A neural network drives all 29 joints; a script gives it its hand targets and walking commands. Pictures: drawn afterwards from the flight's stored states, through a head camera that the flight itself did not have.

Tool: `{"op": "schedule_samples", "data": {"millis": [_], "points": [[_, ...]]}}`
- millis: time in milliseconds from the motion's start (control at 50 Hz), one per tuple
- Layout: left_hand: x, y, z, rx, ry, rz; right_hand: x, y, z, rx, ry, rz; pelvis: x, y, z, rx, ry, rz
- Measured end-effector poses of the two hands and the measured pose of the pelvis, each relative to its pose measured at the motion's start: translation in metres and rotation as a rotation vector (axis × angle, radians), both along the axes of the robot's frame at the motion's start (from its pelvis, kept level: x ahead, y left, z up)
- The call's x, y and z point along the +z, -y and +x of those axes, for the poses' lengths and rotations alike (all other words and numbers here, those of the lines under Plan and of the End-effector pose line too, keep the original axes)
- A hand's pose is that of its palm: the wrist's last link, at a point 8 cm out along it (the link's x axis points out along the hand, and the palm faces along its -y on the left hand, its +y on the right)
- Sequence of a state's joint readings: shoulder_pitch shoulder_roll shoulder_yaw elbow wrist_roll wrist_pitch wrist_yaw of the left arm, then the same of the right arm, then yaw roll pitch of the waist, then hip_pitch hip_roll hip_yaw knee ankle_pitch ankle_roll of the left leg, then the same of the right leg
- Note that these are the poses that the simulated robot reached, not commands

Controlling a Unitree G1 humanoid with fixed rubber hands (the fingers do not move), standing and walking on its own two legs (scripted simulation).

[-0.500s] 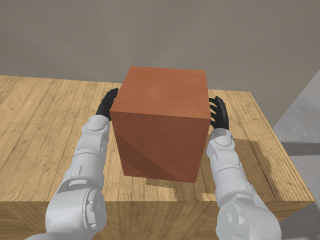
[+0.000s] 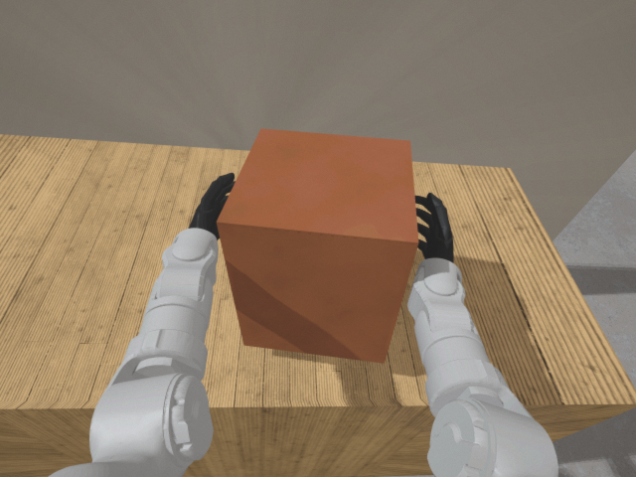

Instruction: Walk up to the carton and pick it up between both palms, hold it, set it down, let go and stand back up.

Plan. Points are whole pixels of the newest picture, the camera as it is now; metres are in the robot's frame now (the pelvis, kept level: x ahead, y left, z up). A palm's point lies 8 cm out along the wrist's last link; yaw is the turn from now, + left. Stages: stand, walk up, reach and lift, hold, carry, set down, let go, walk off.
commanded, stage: set down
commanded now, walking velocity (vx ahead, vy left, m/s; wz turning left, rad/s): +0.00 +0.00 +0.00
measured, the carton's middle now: (323, 247) +0.43 +0.01 +0.04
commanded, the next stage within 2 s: none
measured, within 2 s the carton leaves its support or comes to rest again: rests again in 0.88 s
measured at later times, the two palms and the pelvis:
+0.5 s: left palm (218, 245) +0.42 +0.15 +0.04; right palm (431, 280) +0.38 -0.14 +0.04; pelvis -0.01 -0.01 +0.00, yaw +0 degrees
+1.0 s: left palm (205, 253) +0.41 +0.17 +0.04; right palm (421, 294) +0.36 -0.13 +0.03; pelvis -0.02 +0.01 +0.00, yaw +0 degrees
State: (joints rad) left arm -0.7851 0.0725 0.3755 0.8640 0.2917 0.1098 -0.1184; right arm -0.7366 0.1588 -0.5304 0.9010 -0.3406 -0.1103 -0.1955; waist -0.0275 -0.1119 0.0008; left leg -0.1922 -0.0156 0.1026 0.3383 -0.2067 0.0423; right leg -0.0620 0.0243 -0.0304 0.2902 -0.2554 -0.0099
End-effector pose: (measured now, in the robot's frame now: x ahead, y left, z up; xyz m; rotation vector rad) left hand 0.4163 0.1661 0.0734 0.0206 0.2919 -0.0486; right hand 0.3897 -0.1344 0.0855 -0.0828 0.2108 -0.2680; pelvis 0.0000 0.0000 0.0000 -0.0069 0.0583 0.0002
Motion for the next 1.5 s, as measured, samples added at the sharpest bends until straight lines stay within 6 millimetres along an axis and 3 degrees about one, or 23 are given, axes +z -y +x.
{"op": "schedule_samples", "data": {"millis": [180,320,720,1020,1220,1500], "points": [[-0.024,0.008,0.005,0.018,-0.023,0.025,-0.036,0.007,0.001,-0.015,-0.015,0.034,-0.001,0.003,-0.003,0.0,-0.083,0.005],[-0.028,0.016,0.004,0.016,0.027,0.037,-0.051,0.013,-0.004,-0.022,0.01,0.055,-0.002,0.008,-0.01,-0.001,-0.129,0.011],[-0.037,-0.002,-0.005,0.024,0.061,-0.039,-0.038,-0.005,-0.011,-0.02,0.023,-0.001,-0.003,-0.004,-0.016,-0.004,-0.133,-0.007],[-0.035,-0.006,-0.011,0.0,0.041,0.039,-0.056,-0.007,-0.027,-0.037,-0.021,0.075,-0.005,-0.012,-0.025,-0.003,-0.137,-0.016],[-0.036,-0.009,0.002,-0.037,0.033,0.112,-0.07,-0.01,-0.024,-0.046,-0.059,0.102,-0.007,-0.013,-0.022,-0.006,-0.184,-0.021],[-0.048,-0.048,0.014,-0.004,0.048,0.142,-0.085,-0.012,-0.02,-0.084,-0.096,0.129,-0.013,-0.025,-0.019,-0.016,-0.274,-0.045]]}}
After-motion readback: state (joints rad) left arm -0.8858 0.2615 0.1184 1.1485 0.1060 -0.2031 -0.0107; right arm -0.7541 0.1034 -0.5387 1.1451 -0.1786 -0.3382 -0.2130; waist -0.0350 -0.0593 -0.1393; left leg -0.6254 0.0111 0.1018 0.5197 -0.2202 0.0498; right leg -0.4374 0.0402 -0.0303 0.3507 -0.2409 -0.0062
